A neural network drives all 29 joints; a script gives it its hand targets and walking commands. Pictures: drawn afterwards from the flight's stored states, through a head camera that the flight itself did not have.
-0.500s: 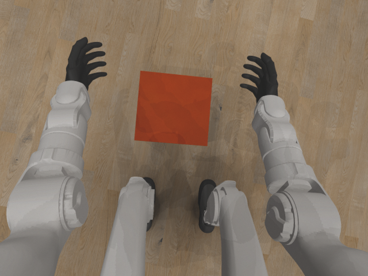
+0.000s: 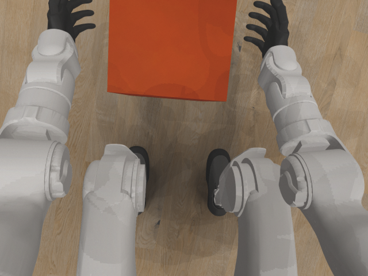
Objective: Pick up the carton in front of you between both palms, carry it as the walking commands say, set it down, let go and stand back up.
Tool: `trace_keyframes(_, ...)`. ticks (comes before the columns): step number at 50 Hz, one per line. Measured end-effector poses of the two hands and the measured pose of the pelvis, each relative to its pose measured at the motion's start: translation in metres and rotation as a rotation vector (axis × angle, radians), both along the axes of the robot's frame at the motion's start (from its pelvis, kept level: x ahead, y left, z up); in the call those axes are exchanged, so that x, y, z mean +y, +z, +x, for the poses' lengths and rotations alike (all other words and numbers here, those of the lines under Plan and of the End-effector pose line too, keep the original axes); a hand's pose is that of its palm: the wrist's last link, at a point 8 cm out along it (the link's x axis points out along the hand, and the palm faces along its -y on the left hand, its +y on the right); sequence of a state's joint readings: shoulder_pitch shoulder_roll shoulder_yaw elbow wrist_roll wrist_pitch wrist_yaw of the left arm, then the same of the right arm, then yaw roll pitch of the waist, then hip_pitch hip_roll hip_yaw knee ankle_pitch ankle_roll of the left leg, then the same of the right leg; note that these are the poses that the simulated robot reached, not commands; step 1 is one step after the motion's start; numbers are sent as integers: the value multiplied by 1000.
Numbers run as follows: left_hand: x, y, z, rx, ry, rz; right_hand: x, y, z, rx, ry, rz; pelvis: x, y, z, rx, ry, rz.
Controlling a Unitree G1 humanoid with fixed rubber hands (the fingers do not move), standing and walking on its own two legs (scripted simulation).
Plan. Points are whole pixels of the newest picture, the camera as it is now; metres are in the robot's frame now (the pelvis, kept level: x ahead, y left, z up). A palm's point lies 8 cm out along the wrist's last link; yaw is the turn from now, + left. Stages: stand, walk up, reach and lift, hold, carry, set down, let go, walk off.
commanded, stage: reach and lift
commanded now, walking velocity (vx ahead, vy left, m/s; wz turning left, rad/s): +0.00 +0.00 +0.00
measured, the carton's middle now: (170, 52) +0.51 +0.05 -0.27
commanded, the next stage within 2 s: none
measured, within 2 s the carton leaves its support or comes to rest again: leaves its support in 0.92 s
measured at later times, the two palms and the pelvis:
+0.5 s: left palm (78, 31) +0.52 +0.22 -0.20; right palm (267, 42) +0.53 -0.14 -0.19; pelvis +0.01 +0.00 -0.03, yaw -1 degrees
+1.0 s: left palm (95, 25) +0.53 +0.19 -0.19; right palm (260, 33) +0.54 -0.11 -0.17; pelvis +0.00 +0.00 -0.04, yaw +0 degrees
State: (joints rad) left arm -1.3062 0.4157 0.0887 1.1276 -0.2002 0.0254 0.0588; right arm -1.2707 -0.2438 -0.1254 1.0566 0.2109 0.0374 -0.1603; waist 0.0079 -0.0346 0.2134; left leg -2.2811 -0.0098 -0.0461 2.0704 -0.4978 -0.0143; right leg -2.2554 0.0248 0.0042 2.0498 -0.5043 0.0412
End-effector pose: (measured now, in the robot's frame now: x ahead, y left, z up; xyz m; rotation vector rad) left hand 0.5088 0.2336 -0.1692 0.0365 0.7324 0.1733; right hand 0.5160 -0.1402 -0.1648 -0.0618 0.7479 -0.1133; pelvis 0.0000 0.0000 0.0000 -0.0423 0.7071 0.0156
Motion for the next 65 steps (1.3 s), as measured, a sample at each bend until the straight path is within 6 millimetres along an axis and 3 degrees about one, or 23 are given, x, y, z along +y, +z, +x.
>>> trace_keyframes(4,-1,-26,8,-3,-6,-5,1,-24,10,6,5,-16,0,-17,-1,-23,0,-2)
trace_keyframes(11,-14,-52,7,0,-24,-7,-16,-29,21,-53,-26,-26,2,-34,4,-62,-14,6)
trace_keyframes(19,-18,-41,11,-15,-18,-23,-22,-33,8,-9,-17,-42,2,-34,7,-57,-16,9)
trace_keyframes(26,-14,-32,11,-4,-16,-19,6,-25,14,-17,12,-2,1,-28,6,-45,-19,10)
trace_keyframes(34,-37,-31,13,-9,-42,-42,34,-23,14,-15,42,24,2,-21,8,-21,-10,1)
trace_keyframes(48,-44,-25,21,7,-53,-28,29,-12,21,-24,-15,6,3,-36,2,-72,-4,6)
trace_keyframes(53,-48,-3,13,-31,-38,-50,25,12,13,-61,-20,10,0,-36,1,-89,-1,8)
trace_keyframes(59,-39,59,-4,-52,-15,-43,34,61,-6,-82,-32,51,-5,-14,1,-95,18,15)
trace_keyframes(65,-30,117,-19,-47,37,-58,44,121,-10,-77,-6,57,-8,22,5,-48,42,12)
